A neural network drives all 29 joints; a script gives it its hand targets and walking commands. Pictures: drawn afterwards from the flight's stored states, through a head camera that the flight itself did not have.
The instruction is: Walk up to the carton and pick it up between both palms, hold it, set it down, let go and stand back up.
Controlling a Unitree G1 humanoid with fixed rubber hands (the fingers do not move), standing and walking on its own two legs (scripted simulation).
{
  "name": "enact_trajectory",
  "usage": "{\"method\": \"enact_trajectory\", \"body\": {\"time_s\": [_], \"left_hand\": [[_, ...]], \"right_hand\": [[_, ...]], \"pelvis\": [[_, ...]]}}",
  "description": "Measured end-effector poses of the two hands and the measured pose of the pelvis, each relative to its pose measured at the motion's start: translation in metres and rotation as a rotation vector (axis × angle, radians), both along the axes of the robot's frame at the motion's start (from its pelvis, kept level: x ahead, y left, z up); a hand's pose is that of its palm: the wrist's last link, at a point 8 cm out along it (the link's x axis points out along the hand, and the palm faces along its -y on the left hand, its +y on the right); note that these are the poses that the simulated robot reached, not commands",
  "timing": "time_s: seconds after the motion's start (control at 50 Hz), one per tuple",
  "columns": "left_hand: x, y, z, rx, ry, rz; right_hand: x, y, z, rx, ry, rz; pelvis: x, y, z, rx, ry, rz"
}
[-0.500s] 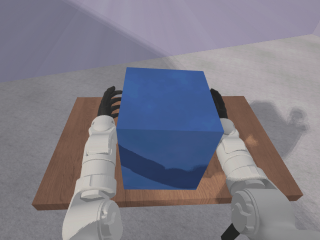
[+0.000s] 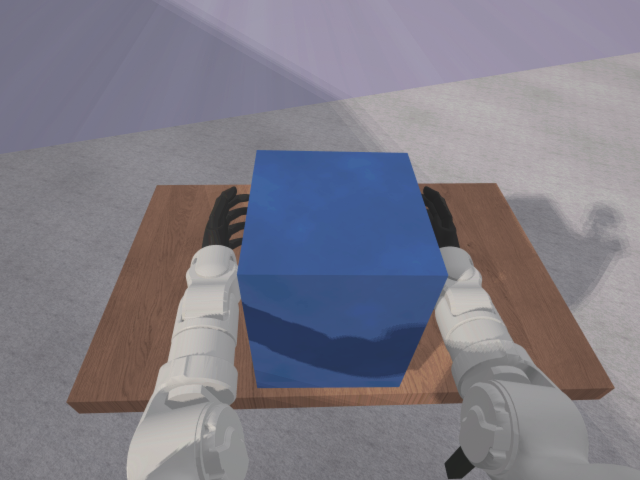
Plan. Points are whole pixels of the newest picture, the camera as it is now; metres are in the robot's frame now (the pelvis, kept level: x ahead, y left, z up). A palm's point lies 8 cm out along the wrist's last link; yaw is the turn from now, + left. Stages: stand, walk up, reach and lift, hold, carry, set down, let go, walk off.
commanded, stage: set down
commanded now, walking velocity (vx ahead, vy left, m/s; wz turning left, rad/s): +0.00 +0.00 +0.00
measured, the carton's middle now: (330, 273) +0.38 +0.00 +0.07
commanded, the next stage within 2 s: none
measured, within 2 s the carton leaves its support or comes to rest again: rests again in 0.62 s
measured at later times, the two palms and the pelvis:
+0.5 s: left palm (224, 257) +0.39 +0.14 +0.09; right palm (439, 258) +0.39 -0.15 +0.08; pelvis +0.00 +0.00 +0.00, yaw -1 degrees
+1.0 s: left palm (227, 265) +0.40 +0.14 +0.07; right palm (438, 264) +0.39 -0.15 +0.07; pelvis +0.00 +0.00 +0.00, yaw -1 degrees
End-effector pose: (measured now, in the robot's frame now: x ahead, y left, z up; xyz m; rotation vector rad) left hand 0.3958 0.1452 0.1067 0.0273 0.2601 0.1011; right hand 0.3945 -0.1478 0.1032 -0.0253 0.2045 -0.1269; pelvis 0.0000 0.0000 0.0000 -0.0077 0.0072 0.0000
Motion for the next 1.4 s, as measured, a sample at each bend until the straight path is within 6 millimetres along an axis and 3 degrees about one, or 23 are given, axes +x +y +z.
{"method": "enact_trajectory", "body": {"time_s": [0.18, 0.4, 0.64, 1.4], "left_hand": [[-0.001, -0.003, -0.009, 0.000, 0.011, -0.006], [0.002, -0.004, -0.008, 0.004, -0.005, -0.003], [-0.005, -0.002, -0.034, 0.007, 0.029, -0.004], [-0.004, -0.001, -0.042, 0.014, 0.005, -0.006]], "right_hand": [[-0.005, -0.003, -0.013, 0.012, 0.009, -0.008], [-0.002, -0.005, -0.013, -0.005, -0.008, 0.000], [-0.007, -0.003, -0.035, -0.008, 0.024, 0.011], [-0.002, -0.003, -0.036, -0.038, -0.014, 0.029]], "pelvis": [[-0.002, 0.002, 0.000, 0.000, 0.021, -0.009], [0.000, 0.003, 0.000, 0.002, 0.029, -0.018], [0.000, 0.003, 0.000, 0.001, 0.052, -0.017], [0.004, 0.004, 0.001, 0.004, 0.061, -0.021]]}}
